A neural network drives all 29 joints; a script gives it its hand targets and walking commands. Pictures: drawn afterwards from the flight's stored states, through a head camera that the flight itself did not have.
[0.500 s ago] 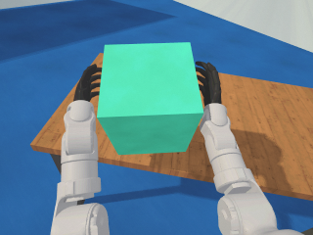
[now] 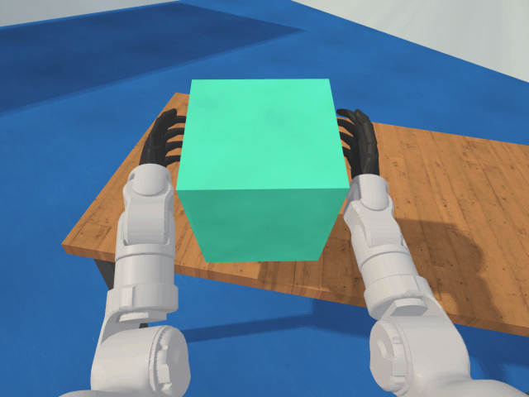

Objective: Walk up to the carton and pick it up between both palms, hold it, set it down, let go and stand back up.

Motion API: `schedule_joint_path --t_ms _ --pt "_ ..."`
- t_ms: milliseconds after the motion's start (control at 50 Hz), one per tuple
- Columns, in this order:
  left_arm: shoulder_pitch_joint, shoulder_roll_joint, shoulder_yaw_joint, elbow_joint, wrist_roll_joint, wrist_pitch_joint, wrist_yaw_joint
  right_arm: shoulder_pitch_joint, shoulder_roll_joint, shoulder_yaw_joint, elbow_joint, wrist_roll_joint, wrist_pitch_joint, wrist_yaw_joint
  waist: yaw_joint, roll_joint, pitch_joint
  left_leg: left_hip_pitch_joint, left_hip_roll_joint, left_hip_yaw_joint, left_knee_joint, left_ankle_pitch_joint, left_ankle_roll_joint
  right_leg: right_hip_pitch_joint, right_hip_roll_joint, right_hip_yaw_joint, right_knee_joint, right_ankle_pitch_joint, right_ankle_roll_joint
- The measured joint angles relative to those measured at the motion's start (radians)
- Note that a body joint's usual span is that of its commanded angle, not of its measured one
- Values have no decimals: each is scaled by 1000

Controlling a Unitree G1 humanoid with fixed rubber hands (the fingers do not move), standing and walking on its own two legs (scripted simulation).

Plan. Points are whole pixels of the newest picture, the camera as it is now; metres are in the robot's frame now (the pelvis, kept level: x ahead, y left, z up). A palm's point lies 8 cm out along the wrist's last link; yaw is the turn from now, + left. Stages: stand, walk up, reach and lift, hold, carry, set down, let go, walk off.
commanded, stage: set down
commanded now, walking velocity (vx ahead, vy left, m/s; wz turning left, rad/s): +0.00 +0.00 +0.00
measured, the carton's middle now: (261, 179) +0.42 -0.02 +0.11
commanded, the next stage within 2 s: none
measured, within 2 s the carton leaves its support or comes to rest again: neither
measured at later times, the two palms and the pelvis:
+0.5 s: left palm (174, 171) +0.41 +0.12 +0.14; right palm (362, 169) +0.39 -0.18 +0.15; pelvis +0.01 +0.00 +0.00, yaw -2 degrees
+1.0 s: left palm (185, 177) +0.42 +0.11 +0.11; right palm (365, 177) +0.40 -0.19 +0.13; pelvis +0.02 +0.00 +0.00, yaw -3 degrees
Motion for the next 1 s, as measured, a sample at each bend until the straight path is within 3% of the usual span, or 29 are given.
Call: schedule_joint_path --t_ms 160,300,680,1000 --pt "-51 -2 17 160 -9 -83 26 -28 10 -114 97 -72 -50 33 12 -2 -22 -40 4 14 -16 18 -2 -54 3 14 1 14 -4" --pt "-74 -8 47 244 -11 -142 43 -57 2 -150 147 -102 -66 46 23 11 -33 -53 9 30 -29 20 -2 -78 9 29 -3 18 -4" --pt "-33 -3 46 280 -52 -203 60 -49 9 -152 168 -120 -85 53 18 25 -49 -75 9 36 -2 -18 -1 -95 7 34 9 -10 3" --pt "-59 -24 80 343 -36 -229 75 -67 11 -231 193 -177 -75 88 25 30 -57 -107 13 55 -7 -11 -1 -141 11 51 15 -3 2"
